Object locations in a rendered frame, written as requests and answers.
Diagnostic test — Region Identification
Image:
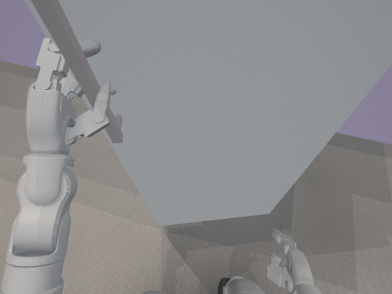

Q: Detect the fridge door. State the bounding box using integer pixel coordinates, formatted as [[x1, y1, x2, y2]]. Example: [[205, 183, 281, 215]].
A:
[[24, 0, 392, 226]]

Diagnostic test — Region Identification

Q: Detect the handle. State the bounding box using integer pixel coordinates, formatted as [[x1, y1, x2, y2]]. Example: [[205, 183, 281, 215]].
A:
[[31, 0, 123, 143]]

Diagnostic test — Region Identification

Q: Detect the robot left forearm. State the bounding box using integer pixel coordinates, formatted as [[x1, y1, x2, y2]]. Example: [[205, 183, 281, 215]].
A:
[[0, 153, 78, 294]]

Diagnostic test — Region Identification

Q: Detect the left robot hand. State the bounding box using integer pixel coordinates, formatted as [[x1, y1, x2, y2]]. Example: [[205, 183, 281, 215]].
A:
[[26, 38, 116, 155]]

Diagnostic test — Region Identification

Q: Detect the right robot hand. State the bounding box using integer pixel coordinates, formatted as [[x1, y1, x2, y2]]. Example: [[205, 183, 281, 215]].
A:
[[267, 229, 314, 294]]

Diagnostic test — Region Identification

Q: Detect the robot right foot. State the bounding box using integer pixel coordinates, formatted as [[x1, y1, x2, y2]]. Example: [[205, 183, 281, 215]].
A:
[[218, 277, 230, 294]]

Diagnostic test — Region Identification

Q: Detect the robot right shin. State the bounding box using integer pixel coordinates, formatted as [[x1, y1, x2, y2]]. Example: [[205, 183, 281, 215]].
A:
[[227, 276, 243, 283]]

